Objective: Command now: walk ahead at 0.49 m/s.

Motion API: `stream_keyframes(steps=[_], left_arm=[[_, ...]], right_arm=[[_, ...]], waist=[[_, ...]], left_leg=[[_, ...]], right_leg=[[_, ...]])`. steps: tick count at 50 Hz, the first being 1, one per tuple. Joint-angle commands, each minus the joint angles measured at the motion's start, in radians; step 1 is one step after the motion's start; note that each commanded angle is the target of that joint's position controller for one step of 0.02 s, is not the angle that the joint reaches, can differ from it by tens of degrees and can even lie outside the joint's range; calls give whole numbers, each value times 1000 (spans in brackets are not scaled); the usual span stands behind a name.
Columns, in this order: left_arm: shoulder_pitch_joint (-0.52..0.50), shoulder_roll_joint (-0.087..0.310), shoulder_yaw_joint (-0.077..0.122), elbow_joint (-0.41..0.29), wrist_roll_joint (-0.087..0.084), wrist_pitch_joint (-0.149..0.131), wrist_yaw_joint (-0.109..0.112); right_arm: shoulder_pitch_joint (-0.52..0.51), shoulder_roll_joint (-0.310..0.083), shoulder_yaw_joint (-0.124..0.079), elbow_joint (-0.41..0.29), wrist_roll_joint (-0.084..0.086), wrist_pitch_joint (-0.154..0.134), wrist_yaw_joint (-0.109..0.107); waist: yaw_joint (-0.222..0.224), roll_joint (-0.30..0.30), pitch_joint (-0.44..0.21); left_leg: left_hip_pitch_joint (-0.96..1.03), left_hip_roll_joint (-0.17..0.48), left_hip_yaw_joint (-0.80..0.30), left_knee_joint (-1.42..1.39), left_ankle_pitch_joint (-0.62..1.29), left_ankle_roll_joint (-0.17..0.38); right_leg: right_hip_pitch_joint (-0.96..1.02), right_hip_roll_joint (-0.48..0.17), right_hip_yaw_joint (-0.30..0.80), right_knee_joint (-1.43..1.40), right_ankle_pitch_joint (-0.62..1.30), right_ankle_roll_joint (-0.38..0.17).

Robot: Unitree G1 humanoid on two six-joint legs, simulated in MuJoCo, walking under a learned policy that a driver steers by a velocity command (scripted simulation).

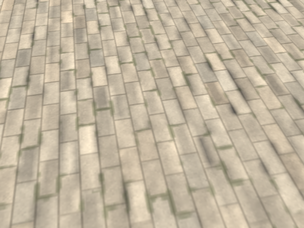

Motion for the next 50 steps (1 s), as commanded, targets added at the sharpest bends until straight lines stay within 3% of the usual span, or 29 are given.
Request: stream_keyframes(steps=[1,5,7,9,11,12,13,14,15,16,17,18,19,20,22,24,28,32,35,37,38,39,40,41,42,43,44,46,50], left_arm=[[33,44,13,-42,12,4,7],[-129,28,6,-84,3,-8,-6],[-189,30,3,-102,-5,-9,-16],[-242,34,2,-124,-1,-16,-29],[-212,58,12,-131,6,-29,-38],[-152,79,21,-116,12,-36,-38],[-37,114,38,-78,22,-42,-33],[107,193,59,-50,38,-48,-24],[175,267,71,-57,50,-30,-15],[195,220,59,-76,38,-13,-15],[123,166,45,-100,32,-2,-11],[43,137,35,-113,25,3,-5],[-15,108,25,-114,19,7,-3],[-52,94,22,-110,25,7,-2],[-86,106,29,-102,44,7,-3],[-97,127,37,-95,46,9,7],[-115,158,50,-92,31,30,30],[-113,188,63,-81,15,56,32],[-114,208,72,-73,0,73,29],[-95,188,70,-57,-13,85,28],[-51,148,62,-41,-2,91,22],[-67,83,44,-84,45,90,10],[-165,108,51,-122,42,83,14],[-194,142,62,-127,17,85,17],[-174,143,66,-118,7,88,23],[-156,151,70,-98,17,90,33],[-134,155,74,-91,24,92,37],[-105,140,72,-82,19,91,35],[-133,102,57,-89,12,94,33]], right_arm=[[-41,-133,-21,-55,2,-17,-20],[39,-161,-26,-38,18,-4,-34],[78,-170,-29,-23,24,2,-35],[105,-156,-25,-8,22,17,-37],[107,-161,-27,-2,20,34,-44],[87,-166,-29,-7,23,41,-47],[67,-157,-25,-19,23,44,-49],[53,-127,-12,-51,9,39,-50],[171,-18,18,-55,-3,26,-46],[217,-64,11,-50,21,18,-44],[139,-161,-21,-70,43,26,-48],[65,-157,-27,-96,46,41,-56],[46,-141,-34,-96,36,62,-64],[63,-120,-40,-99,29,87,-70],[86,-73,-39,-111,27,122,-74],[50,-69,-45,-146,23,137,-76],[-44,-85,-55,-208,17,149,-63],[-118,-104,-67,-258,18,160,-45],[-136,-107,-74,-288,19,164,-28],[-82,-120,-86,-274,14,160,-26],[-36,-178,-107,-266,10,157,-37],[-8,-307,-134,-284,7,157,-58],[0,-308,-125,-305,-25,133,-50],[-32,-281,-117,-312,-28,109,-42],[-93,-265,-114,-321,-11,95,-44],[-141,-227,-103,-335,9,93,-48],[-176,-203,-92,-343,17,96,-53],[-166,-173,-76,-346,7,95,-61],[-139,-168,-68,-328,3,93,-71]], waist=[[47,74,54],[-12,77,54],[-37,84,65],[-50,81,87],[-19,108,56],[18,120,19],[72,113,-46],[119,55,-184],[95,-196,-342],[111,-238,-495],[104,-132,-394],[79,-79,-279],[51,-41,-193],[16,-62,-151],[-13,-83,-98],[-15,-82,-80],[6,-72,-95],[30,-78,-81],[25,-83,-78],[-1,-53,-90],[-3,58,-85],[32,377,-68],[-22,312,-112],[-14,206,-107],[21,167,-94],[36,132,-102],[54,140,-110],[60,148,-143],[34,157,-122]], left_leg=[[-105,280,-207,-203,72,172],[-20,264,-158,-185,85,127],[36,281,-159,-167,64,123],[86,292,-165,-99,159,109],[135,304,-198,0,304,82],[144,291,-202,70,378,61],[129,237,-185,195,456,32],[-6,166,-143,416,291,-14],[-375,20,-64,796,-324,-90],[-440,11,-196,1004,-567,-104],[-487,65,-210,1061,-514,-106],[-517,109,-167,1043,-447,-115],[-494,143,-149,1001,-392,-130],[-421,170,-140,955,-347,-134],[-332,157,-94,904,-296,-141],[-342,165,-87,826,-256,-141],[-316,185,-74,662,-158,-127],[-275,172,-30,538,-179,-105],[-227,155,2,399,-197,-70],[-96,107,28,219,-74,-25],[10,151,-77,115,107,19],[166,403,-434,100,498,145],[106,480,-563,57,457,280],[97,433,-481,44,406,254],[87,383,-411,50,364,196],[82,353,-377,58,333,152],[56,336,-340,61,356,137],[52,315,-307,59,394,138],[82,307,-304,46,304,134]], right_leg=[[-19,-42,2,-145,161,27],[17,5,-38,-432,307,35],[25,21,-48,-503,299,38],[39,44,-48,-572,261,28],[112,75,-42,-630,208,8],[197,96,-50,-670,217,-6],[352,116,-71,-718,291,-27],[623,-10,18,-651,628,-76],[1019,-298,293,-578,987,-225],[1041,-374,452,-636,909,-291],[914,-322,347,-672,791,-250],[786,-274,243,-704,695,-213],[649,-229,159,-750,616,-195],[528,-200,100,-795,530,-179],[386,-169,8,-865,443,-192],[371,-183,-32,-896,412,-210],[402,-207,-85,-922,251,-209],[444,-230,-114,-908,150,-189],[498,-243,-125,-844,139,-150],[473,-195,-173,-728,91,-76],[382,-122,-238,-564,5,-2],[60,31,-320,-220,-394,103],[-40,103,-120,-23,-486,113],[-64,93,-50,47,-411,96],[-80,84,-26,41,-312,81],[-72,72,-8,28,-251,80],[-40,74,-9,33,-201,83],[15,88,-14,37,-136,88],[56,80,-6,-168,-94,101]])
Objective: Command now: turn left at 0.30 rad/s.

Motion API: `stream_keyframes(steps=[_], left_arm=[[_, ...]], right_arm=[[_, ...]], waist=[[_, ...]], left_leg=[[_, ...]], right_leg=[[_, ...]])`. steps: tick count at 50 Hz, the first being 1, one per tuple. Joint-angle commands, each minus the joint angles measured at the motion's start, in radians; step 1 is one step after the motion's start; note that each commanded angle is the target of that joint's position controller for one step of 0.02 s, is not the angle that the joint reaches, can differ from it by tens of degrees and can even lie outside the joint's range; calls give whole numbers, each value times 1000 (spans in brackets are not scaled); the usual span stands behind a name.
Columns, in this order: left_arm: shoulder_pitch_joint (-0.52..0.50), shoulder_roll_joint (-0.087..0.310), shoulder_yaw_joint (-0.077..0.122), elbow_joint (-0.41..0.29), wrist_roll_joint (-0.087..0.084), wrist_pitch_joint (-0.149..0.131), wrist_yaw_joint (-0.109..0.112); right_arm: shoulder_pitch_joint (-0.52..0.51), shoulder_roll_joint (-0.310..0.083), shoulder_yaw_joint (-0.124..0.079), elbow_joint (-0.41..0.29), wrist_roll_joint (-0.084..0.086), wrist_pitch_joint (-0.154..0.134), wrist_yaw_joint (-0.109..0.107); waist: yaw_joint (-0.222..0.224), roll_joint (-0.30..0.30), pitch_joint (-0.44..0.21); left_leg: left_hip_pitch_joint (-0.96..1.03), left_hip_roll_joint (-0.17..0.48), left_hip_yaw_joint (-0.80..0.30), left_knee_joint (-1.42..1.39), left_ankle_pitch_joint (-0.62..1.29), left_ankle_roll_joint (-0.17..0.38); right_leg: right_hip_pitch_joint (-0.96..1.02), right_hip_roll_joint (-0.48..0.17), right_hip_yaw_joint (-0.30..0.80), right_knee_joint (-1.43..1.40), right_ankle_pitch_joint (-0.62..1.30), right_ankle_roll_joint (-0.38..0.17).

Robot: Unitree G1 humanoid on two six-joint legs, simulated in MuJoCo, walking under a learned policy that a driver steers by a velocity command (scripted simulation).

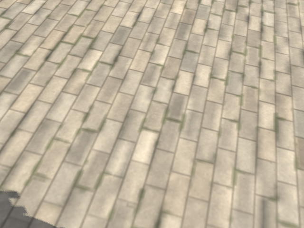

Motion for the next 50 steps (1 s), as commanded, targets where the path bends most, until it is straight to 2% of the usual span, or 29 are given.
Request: stream_keyframes(steps=[1,4,7,9,10,11,12,13,14,15,16,18,21,23,26,28,29,30,31,32,33,34,35,36,37,39,43,47,50], left_arm=[[-17,41,2,-54,-2,-7,-2],[-18,46,-1,-51,-6,-6,-10],[-5,52,-2,-44,-11,-13,-15],[41,29,-10,-23,-10,-25,-27],[66,27,-11,-7,-6,-33,-34],[101,48,-8,7,-1,-39,-36],[165,80,-3,17,0,-46,-34],[224,163,20,50,-7,-51,-34],[249,177,27,47,-6,-62,-38],[244,149,21,42,11,-77,-31],[219,129,15,33,9,-90,-26],[210,98,7,30,-17,-103,-25],[215,85,6,34,-18,-97,-31],[233,111,13,37,-19,-93,-35],[253,145,23,44,-34,-90,-43],[237,141,20,43,-38,-87,-45],[234,119,11,43,-33,-87,-47],[219,66,-8,37,-24,-89,-50],[241,-32,-36,-9,-15,-103,-48],[226,24,-22,-15,-38,-117,-41],[207,84,-4,-23,-60,-122,-43],[186,88,-2,-22,-60,-119,-44],[182,74,0,-16,-47,-112,-41],[185,66,5,-12,-38,-101,-40],[197,49,4,-5,-37,-89,-44],[198,17,0,-5,-37,-73,-50],[107,3,-3,-51,-28,-66,-56],[-35,-20,-21,-112,-20,-68,-81],[-121,-32,-31,-165,-25,-70,-104]], right_arm=[[-13,-136,-27,-56,-4,-13,-11],[-31,-144,-25,-47,-12,-10,-5],[-34,-135,-17,-30,-11,-8,4],[-35,-106,-4,-12,3,-5,4],[-24,-108,-2,-1,9,-4,4],[-9,-110,-2,6,6,-7,4],[-39,-82,7,-5,-3,-14,6],[-58,-46,10,-38,3,-28,9],[-135,-86,2,-60,16,-48,11],[-189,-129,-16,-75,34,-60,12],[-153,-125,-23,-58,37,-66,16],[-127,-92,-21,-41,23,-75,28],[-166,-28,-4,-38,13,-86,42],[-182,-14,2,-38,18,-86,49],[-168,-51,-4,-37,30,-80,52],[-84,-81,-18,-7,29,-76,48],[12,-108,-35,22,31,-75,40],[158,-164,-60,53,29,-78,28],[284,-286,-86,64,5,-76,19],[314,-246,-72,79,-4,-90,31],[232,-180,-47,68,0,-100,36],[157,-126,-30,57,6,-106,39],[96,-99,-20,54,5,-110,42],[60,-80,-15,54,0,-115,44],[48,-70,-14,61,-5,-118,43],[75,-72,-18,82,-12,-126,37],[100,-93,-23,111,-17,-124,20],[132,-114,-26,130,-8,-117,5],[189,-125,-29,155,2,-100,3]], waist=[[-6,166,-140],[-19,178,-105],[-26,177,-81],[0,155,-94],[11,146,-82],[12,136,-84],[32,74,-75],[19,-125,-45],[71,-214,24],[89,-197,81],[57,-146,77],[44,-99,52],[58,-93,20],[67,-115,15],[55,-112,25],[1,-91,15],[-48,-74,-14],[-122,3,-88],[-140,310,-207],[-147,308,-232],[-109,242,-117],[-77,206,-58],[-50,164,-18],[-26,165,5],[-12,165,8],[-7,129,10],[-13,91,44],[-57,76,82],[-83,68,105]], left_leg=[[188,246,-207,-101,317,161],[116,239,-216,-112,217,172],[92,238,-246,-95,198,175],[65,206,-252,-101,-72,145],[21,179,-252,-104,-225,119],[-35,150,-256,-86,-336,92],[-126,103,-215,26,-387,59],[-269,-34,-17,189,-383,4],[-373,-41,46,345,-341,-19],[-461,14,-16,492,-350,-22],[-497,45,-37,568,-321,-21],[-539,89,-33,564,-204,-23],[-361,77,50,376,-69,-46],[-233,57,85,264,-43,-54],[-119,54,92,157,-13,-45],[23,39,104,105,14,-24],[159,25,101,85,-1,-6],[350,105,-2,45,-38,31],[599,385,-419,-83,-218,154],[540,460,-692,-210,-376,223],[451,446,-577,-217,-426,190],[367,394,-444,-230,-370,149],[296,353,-336,-254,-263,122],[242,317,-235,-274,-150,95],[211,293,-160,-286,-62,81],[210,279,-61,-294,97,84],[221,281,56,-317,216,92],[237,280,166,-338,252,73],[350,307,209,-293,334,67]], right_leg=[[6,-27,34,-136,30,11],[117,-25,18,-257,-4,12],[195,-13,2,-361,-39,1],[307,3,-32,-538,49,-26],[381,25,-61,-621,95,-44],[451,0,-32,-600,65,-69],[507,-96,74,-628,-5,-121],[520,-189,237,-711,-237,-217],[505,-324,476,-876,-382,-308],[505,-375,556,-914,-360,-339],[528,-354,519,-904,-311,-325],[593,-303,405,-903,-196,-279],[517,-200,194,-904,34,-227],[448,-178,129,-899,80,-225],[402,-218,142,-875,42,-233],[350,-221,133,-818,44,-210],[299,-196,118,-724,134,-189],[208,-126,47,-483,189,-143],[-84,2,-68,-66,-39,-66],[-185,32,81,156,-227,-73],[-252,-22,132,229,-163,-107],[-242,-61,119,218,-67,-124],[-216,-85,117,172,12,-125],[-171,-107,121,127,66,-123],[-134,-111,118,111,109,-120],[-147,-103,116,93,175,-109],[-209,-80,123,-81,322,-83],[-167,-72,21,-291,437,-88],[-198,-63,-27,-380,397,-113]])
Over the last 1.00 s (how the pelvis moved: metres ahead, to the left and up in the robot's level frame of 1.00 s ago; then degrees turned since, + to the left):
0.23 -0.02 0.00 24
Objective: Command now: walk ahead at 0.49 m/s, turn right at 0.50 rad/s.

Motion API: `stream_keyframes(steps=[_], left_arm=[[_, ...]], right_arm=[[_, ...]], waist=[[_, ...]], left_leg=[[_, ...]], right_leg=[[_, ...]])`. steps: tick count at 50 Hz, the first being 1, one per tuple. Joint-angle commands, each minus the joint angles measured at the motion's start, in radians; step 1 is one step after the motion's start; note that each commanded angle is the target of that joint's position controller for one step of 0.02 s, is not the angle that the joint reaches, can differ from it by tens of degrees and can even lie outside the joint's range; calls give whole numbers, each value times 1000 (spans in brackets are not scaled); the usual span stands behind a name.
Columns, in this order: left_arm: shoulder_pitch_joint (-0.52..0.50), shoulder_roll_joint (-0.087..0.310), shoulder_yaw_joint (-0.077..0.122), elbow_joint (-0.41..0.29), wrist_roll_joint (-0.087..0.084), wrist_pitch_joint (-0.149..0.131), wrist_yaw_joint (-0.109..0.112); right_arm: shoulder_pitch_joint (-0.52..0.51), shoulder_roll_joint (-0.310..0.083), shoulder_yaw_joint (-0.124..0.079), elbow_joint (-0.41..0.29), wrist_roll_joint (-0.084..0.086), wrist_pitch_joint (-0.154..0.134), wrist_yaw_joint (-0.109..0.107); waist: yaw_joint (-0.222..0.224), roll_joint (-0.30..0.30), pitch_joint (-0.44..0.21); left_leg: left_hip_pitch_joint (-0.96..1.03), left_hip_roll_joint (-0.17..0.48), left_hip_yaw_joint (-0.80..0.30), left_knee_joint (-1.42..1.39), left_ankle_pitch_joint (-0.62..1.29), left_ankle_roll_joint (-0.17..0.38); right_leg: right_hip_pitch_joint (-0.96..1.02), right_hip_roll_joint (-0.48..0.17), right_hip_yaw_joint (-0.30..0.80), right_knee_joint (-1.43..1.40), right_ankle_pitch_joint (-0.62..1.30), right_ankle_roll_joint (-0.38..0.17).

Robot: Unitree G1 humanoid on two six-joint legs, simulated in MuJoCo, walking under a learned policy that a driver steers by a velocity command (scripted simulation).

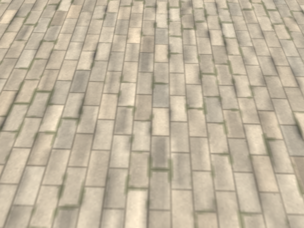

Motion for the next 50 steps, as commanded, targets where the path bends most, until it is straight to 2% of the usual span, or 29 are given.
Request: stream_keyframes(steps=[1,4,6,7,8,9,10,11,12,13,14,16,18,21,24,27,30,31,32,33,34,35,36,37,38,40,43,47,50], left_arm=[[-167,23,-8,-131,-3,-16,-26],[-133,65,11,-163,-7,-12,-40],[79,148,54,-127,-13,-6,-33],[246,212,88,-88,-8,2,-14],[286,309,104,-76,-6,6,7],[301,288,89,-106,4,-7,5],[287,217,71,-97,14,-15,5],[220,178,60,-103,6,-24,5],[139,148,50,-120,3,-29,3],[90,122,40,-138,12,-33,7],[73,121,38,-149,17,-33,10],[82,134,40,-146,10,-38,18],[114,155,44,-134,13,-40,31],[164,153,40,-113,7,-34,39],[224,166,38,-89,4,-33,36],[264,170,37,-71,2,-26,36],[254,184,41,-65,7,-13,42],[233,174,36,-71,7,-10,43],[215,141,22,-88,17,-10,44],[313,81,2,-103,18,-22,47],[369,85,-3,-84,9,-31,46],[307,168,16,-87,-4,-31,45],[224,172,16,-106,-3,-25,45],[174,162,16,-119,13,-18,47],[170,151,20,-122,23,-8,50],[219,91,8,-105,20,13,53],[208,57,-7,-106,26,23,63],[129,80,-1,-114,26,30,64],[100,92,8,-120,29,32,64]], right_arm=[[14,-166,-36,-39,12,6,-8],[-4,-214,-46,-50,18,29,-17],[-30,-245,-51,-61,20,45,-24],[-51,-246,-48,-76,22,41,-27],[35,-92,-5,-120,-19,18,-9],[-1,-108,8,-160,19,-33,7],[-137,-174,-12,-194,56,-61,18],[-166,-170,-6,-209,57,-71,16],[-163,-166,-10,-196,32,-68,7],[-140,-180,-20,-191,14,-55,4],[-121,-180,-24,-192,8,-39,5],[-115,-153,-20,-202,-4,-16,5],[-175,-127,-9,-225,-11,-6,3],[-285,-98,8,-247,-8,-10,10],[-377,-105,12,-269,10,-19,25],[-432,-135,4,-298,13,-30,41],[-363,-163,-8,-293,14,-39,49],[-261,-186,-23,-264,11,-41,45],[-119,-232,-38,-241,-9,-45,39],[6,-317,-57,-228,-34,-42,36],[58,-270,-50,-194,-11,-29,45],[4,-204,-29,-208,10,-21,44],[-75,-170,-15,-225,6,-11,41],[-138,-144,-3,-226,3,-6,44],[-170,-123,6,-226,1,-7,45],[-205,-119,10,-211,-11,-9,47],[-238,-157,1,-188,-11,-1,36],[-201,-167,2,-147,-2,24,27],[-212,-164,7,-128,9,43,24]], waist=[[-12,72,119],[44,131,41],[167,164,-86],[257,122,-165],[159,-155,-253],[165,-132,-426],[207,-47,-306],[162,15,-188],[105,82,-114],[68,71,-85],[43,56,-70],[29,44,-51],[47,25,-27],[102,-8,-16],[154,-33,-3],[166,-39,13],[113,-74,-3],[55,-65,-59],[-12,-29,-183],[-10,167,-349],[-10,351,-424],[-21,217,-296],[-3,129,-197],[28,70,-115],[59,77,-91],[99,128,-90],[113,151,-126],[75,144,-142],[77,141,-112]], left_leg=[[0,316,-42,-26,515,103],[58,325,-4,149,1009,81],[7,308,6,451,1176,59],[-189,267,10,715,982,20],[-643,104,-32,1100,-29,-38],[-829,-20,-287,1307,-297,-45],[-928,45,-353,1297,-201,-18],[-916,92,-344,1201,-109,0],[-849,130,-335,1109,-64,-6],[-773,155,-339,1048,-35,-17],[-724,165,-337,1013,-20,-29],[-700,172,-309,925,10,-62],[-710,169,-282,805,116,-88],[-653,135,-258,549,357,-84],[-623,101,-251,415,459,-71],[-683,90,-263,344,365,-32],[-605,62,-242,298,235,19],[-463,37,-217,262,253,48],[-219,126,-294,303,378,106],[168,349,-619,326,491,248],[272,468,-912,207,514,340],[177,441,-826,202,486,297],[41,399,-670,205,568,258],[-96,347,-563,184,681,235],[-177,311,-500,164,726,215],[-294,256,-407,122,821,206],[-333,229,-311,111,902,206],[-296,226,-294,124,811,188],[-279,228,-318,181,707,172]], right_leg=[[-62,6,-58,-79,-37,-26],[92,91,-150,-92,-186,-78],[385,163,-167,-125,-237,-135],[684,143,-75,-195,-195,-179],[1066,-124,396,-183,-215,-319],[1190,-272,856,-393,-386,-453],[1118,-234,720,-443,-351,-375],[958,-191,571,-444,-276,-332],[789,-144,466,-455,-176,-298],[675,-110,396,-475,-97,-285],[600,-91,370,-497,-68,-281],[510,-77,306,-518,20,-284],[457,-51,230,-531,77,-268],[437,10,142,-513,26,-202],[480,-21,174,-501,-100,-188],[615,-85,241,-432,-89,-182],[695,-115,273,-349,83,-151],[689,-73,238,-242,240,-129],[600,-12,187,-27,243,-88],[277,130,99,346,-72,-4],[84,206,122,560,-679,38],[6,151,173,643,-667,43],[2,104,131,629,-605,49],[24,63,88,553,-561,56],[73,26,77,470,-527,57],[198,20,48,347,-463,75],[301,22,24,131,-349,93],[368,38,19,-37,-203,92],[412,54,12,-165,-181,69]])
Over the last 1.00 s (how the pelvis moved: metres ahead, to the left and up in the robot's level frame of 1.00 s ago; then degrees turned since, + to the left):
0.28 0.05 -0.01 -9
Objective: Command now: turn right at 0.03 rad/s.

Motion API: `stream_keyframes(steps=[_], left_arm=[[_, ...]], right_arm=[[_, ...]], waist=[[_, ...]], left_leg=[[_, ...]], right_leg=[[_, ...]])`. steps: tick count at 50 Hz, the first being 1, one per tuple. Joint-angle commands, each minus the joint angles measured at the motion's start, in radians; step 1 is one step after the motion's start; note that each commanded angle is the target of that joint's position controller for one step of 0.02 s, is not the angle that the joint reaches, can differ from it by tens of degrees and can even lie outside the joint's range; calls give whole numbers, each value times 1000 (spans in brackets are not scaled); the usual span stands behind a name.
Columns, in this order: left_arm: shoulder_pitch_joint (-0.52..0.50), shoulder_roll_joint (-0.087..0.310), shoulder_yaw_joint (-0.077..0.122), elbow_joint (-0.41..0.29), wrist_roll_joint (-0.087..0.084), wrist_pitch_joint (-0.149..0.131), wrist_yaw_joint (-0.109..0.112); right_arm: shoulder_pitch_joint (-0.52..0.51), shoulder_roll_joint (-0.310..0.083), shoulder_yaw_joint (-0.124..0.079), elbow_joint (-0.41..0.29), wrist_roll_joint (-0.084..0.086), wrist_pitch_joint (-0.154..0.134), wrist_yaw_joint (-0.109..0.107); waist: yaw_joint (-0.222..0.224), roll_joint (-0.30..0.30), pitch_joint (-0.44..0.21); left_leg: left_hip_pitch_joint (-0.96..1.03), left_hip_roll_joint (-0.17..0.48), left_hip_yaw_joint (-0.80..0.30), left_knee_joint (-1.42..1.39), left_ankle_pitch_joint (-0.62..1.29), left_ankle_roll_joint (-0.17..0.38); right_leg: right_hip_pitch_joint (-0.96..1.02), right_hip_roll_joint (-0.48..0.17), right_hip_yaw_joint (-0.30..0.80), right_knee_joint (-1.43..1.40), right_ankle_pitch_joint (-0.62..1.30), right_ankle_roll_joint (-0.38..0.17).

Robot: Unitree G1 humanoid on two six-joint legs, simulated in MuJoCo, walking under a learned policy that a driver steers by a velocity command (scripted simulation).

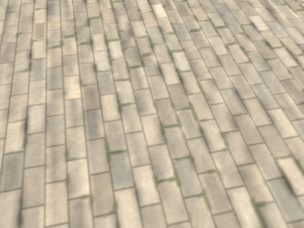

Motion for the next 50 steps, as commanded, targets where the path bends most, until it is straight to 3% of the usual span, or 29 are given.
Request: stream_keyframes(steps=[1,2,3,4,5,6,9,11,14,15,17,18,19,20,22,24,27,28,30,31,32,33,34,35,36,38,42,45,50], left_arm=[[58,93,34,-43,5,-7,3],[35,122,41,-56,12,-9,5],[20,175,52,-72,19,-10,11],[-11,197,60,-76,15,3,15],[-18,145,52,-85,5,14,12],[-21,133,52,-84,0,22,9],[-3,171,65,-76,4,29,10],[-14,169,64,-72,4,33,17],[-45,175,66,-68,3,42,27],[-48,172,67,-65,0,46,28],[-66,132,60,-62,-1,54,27],[-75,126,60,-56,1,58,27],[-90,149,73,-49,-7,62,28],[-55,157,81,-24,-19,66,32],[10,138,78,22,-17,65,48],[18,107,63,35,-18,53,53],[-7,62,36,44,-25,43,37],[-1,72,37,52,-31,42,29],[85,91,44,103,-32,42,10],[103,110,47,121,-23,46,4],[120,152,51,123,-8,49,5],[94,192,56,124,1,49,5],[54,147,41,111,24,26,-8],[-7,115,29,104,34,3,-10],[-15,121,29,116,30,-14,-6],[11,119,24,144,15,-33,-4],[75,87,7,185,13,-24,4],[84,94,6,196,7,-23,9],[115,82,1,221,2,-20,7]], right_arm=[[-51,-152,-31,-46,19,6,-10],[-6,-148,-31,-32,22,8,-12],[44,-138,-29,-30,1,4,-14],[127,-120,-27,-13,-3,1,-13],[102,-117,-23,-6,-2,7,-15],[55,-129,-27,-17,1,20,-17],[22,-143,-39,-32,5,67,-31],[33,-140,-43,-34,2,84,-32],[52,-144,-50,-29,-5,99,-29],[48,-158,-54,-32,-8,103,-28],[17,-224,-70,-47,-18,110,-31],[-29,-229,-65,-74,-39,102,-36],[-35,-209,-53,-88,-58,87,-43],[-73,-205,-49,-92,-48,73,-47],[-125,-185,-43,-88,-10,57,-51],[-125,-156,-34,-69,7,63,-57],[-76,-157,-38,-32,7,78,-63],[-48,-172,-44,-17,9,85,-64],[-35,-187,-50,2,30,93,-65],[7,-187,-54,20,35,88,-61],[30,-159,-48,25,17,78,-51],[11,-98,-37,4,-10,60,-39],[-92,-131,-46,-9,-14,55,-40],[-132,-143,-53,-6,-8,56,-43],[-143,-116,-49,0,-11,59,-47],[-117,-124,-52,23,-15,67,-53],[-78,-132,-58,70,1,65,-49],[-69,-122,-56,97,-6,55,-49],[-41,-122,-52,140,0,46,-50]], waist=[[56,132,-116],[41,98,-105],[-2,10,-133],[-49,-107,-167],[-12,-116,-187],[8,-103,-172],[27,-106,-166],[25,-121,-185],[16,-88,-189],[19,-38,-169],[18,191,-90],[1,276,-80],[-16,223,-85],[13,150,-82],[47,111,-80],[45,130,-85],[-6,212,-104],[-20,235,-98],[15,218,-69],[10,185,-42],[-9,61,-71],[-40,-144,-64],[18,-137,-37],[4,-93,-3],[1,-98,1],[5,-103,29],[15,-38,66],[18,6,68],[25,51,25]], left_leg=[[19,237,-131,20,525,120],[7,206,-136,48,415,75],[-37,152,-108,97,270,33],[-99,93,-64,112,61,-9],[-84,77,-40,135,-30,-33],[-104,71,-33,161,-27,-40],[-101,64,-29,255,52,-28],[-85,61,-32,291,46,-18],[-62,77,-52,261,73,8],[-62,110,-87,192,150,28],[-98,274,-285,-36,119,141],[-141,381,-393,-111,139,224],[-132,421,-426,-127,206,273],[-112,402,-386,-101,258,261],[-20,352,-316,-55,291,204],[50,303,-261,-46,240,175],[106,269,-241,-44,93,144],[105,272,-258,-45,60,145],[40,252,-249,-38,7,111],[-14,230,-232,-26,1,72],[-104,184,-168,67,-31,18],[-152,85,-49,102,-129,-41],[-65,82,-56,141,-172,-73],[-18,84,-71,157,-98,-77],[2,81,-70,125,-23,-76],[34,97,-92,68,60,-80],[66,103,-93,35,32,-72],[61,107,-101,21,56,-74],[70,110,-107,21,97,-64]], right_leg=[[208,30,-37,-167,127,-31],[250,-1,4,-224,312,-57],[326,-87,76,-169,636,-95],[392,-154,123,-129,776,-173],[382,-159,128,-129,720,-198],[363,-147,130,-131,637,-193],[287,-168,163,-152,615,-212],[259,-188,177,-161,609,-229],[212,-163,148,-148,452,-201],[185,-120,111,-121,325,-167],[75,58,-59,12,-130,-70],[69,103,-69,232,-346,-46],[27,102,10,446,-465,-39],[2,117,72,561,-460,-30],[-47,115,110,608,-382,-3],[-35,98,62,483,-339,26],[103,49,-31,121,-351,44],[148,55,-49,24,-338,40],[282,79,-102,-259,-128,-4],[328,68,-75,-327,-52,-42],[420,-37,44,-310,37,-83],[344,-164,151,-286,177,-168],[178,-210,206,-352,22,-233],[145,-166,178,-375,-73,-208],[145,-124,144,-377,-119,-167],[137,-96,120,-383,-143,-126],[97,-46,92,-419,-378,-95],[113,-29,72,-398,-334,-94],[168,0,28,-349,-195,-92]])
Over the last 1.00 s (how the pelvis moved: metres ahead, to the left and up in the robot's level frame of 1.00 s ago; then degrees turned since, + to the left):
0.51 -0.05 0.01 -16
